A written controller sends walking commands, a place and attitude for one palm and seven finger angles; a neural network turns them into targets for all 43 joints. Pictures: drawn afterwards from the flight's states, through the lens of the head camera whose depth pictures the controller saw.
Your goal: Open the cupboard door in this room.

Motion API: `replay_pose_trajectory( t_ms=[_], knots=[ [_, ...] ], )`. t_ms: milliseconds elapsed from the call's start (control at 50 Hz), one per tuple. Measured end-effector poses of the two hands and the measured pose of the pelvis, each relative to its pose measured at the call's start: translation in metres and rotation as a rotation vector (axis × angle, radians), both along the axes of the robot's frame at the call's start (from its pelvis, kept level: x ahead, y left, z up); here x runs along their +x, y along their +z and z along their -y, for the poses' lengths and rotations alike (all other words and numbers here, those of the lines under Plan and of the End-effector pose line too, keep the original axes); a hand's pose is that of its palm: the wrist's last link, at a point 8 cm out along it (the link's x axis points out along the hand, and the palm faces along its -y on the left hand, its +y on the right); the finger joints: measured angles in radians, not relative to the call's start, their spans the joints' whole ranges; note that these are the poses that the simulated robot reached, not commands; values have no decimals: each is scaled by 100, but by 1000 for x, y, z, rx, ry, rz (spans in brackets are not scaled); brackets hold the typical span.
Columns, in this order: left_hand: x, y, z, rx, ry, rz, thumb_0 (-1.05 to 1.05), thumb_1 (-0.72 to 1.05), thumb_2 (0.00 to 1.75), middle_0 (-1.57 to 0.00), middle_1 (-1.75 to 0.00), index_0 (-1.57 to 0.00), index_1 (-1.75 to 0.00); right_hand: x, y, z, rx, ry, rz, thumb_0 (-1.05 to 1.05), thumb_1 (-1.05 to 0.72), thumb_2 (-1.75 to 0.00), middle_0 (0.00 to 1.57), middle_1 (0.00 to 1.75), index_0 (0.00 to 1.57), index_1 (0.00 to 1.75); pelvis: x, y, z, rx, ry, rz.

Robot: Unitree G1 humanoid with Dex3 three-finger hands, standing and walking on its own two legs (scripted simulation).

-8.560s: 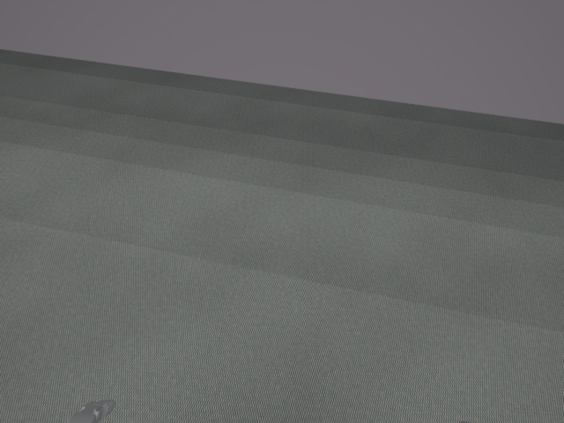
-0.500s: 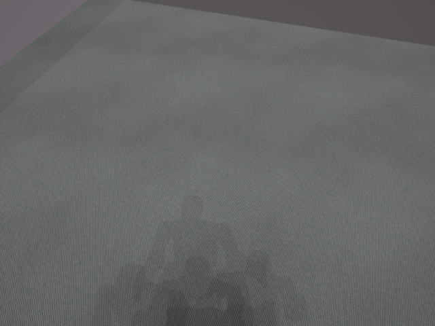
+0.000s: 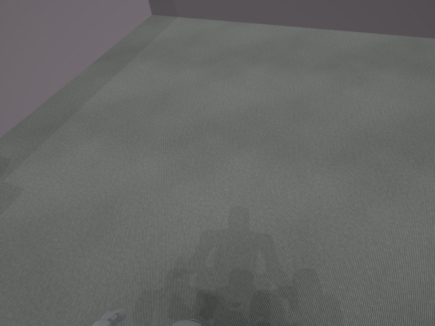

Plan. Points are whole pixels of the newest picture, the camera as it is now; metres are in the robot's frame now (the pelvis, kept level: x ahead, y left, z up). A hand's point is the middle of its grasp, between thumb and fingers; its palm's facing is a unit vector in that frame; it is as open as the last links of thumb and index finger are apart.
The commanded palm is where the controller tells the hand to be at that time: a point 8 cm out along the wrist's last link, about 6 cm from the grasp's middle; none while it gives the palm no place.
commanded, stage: turn or walk to find it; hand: left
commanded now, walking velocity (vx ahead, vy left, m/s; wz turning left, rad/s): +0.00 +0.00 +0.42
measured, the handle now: out of the picture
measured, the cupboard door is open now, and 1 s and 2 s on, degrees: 0 0 0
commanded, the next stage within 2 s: stand and wait in 1.56 s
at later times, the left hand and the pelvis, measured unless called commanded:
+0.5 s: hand out of the picture -0.06 +0.25 -0.18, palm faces +0.29 -0.93 -0.25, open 7.4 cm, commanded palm none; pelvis -0.03 +0.03 +0.00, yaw +13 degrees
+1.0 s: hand out of the picture -0.05 +0.19 -0.13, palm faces +0.44 -0.85 -0.30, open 7.4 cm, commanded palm none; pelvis -0.05 -0.03 +0.01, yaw +26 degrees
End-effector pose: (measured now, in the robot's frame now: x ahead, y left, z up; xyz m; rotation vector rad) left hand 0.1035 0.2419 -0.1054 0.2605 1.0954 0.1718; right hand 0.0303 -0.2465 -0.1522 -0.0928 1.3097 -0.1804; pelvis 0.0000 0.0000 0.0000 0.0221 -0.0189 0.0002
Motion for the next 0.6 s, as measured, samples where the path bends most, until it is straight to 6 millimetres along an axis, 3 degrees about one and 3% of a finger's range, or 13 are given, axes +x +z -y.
replay_pose_trajectory(
  t_ms=[140,240,320,460,520,600],
  knots=[
    [-48,4,10,-14,94,-62,0,90,90,-21,-30,-21,-30,-10,9,18,-10,57,-59,1,-91,-90,20,29,20,30,-7,10,9,15,77,-4],
    [-81,-5,7,-39,166,-94,0,90,90,-21,-30,-21,-30,-5,14,16,-35,123,-102,1,-91,-90,19,29,20,30,-11,10,6,11,130,-13],
    [-113,-17,-5,-62,230,-134,0,90,90,-21,-30,-21,-30,17,18,1,-59,196,-76,1,-91,-90,19,29,20,30,-17,6,-5,4,170,-18],
    [-171,-45,-44,-87,340,-227,0,90,90,-21,-30,-21,-30,66,27,-47,-89,312,85,1,-91,-90,19,29,20,30,-30,-5,-30,-13,221,-9],
    [-178,-39,-53,-86,365,-234,1,91,90,-20,-30,-20,-30,74,36,-63,-85,340,124,1,-91,-90,20,29,20,30,-32,1,-34,-29,242,-4],
    [-174,-28,-59,-78,384,-178,1,91,90,-20,-30,-20,-30,79,39,-75,-66,379,136,0,-90,-90,20,29,20,30,-36,7,-36,-35,274,0]
  ],
)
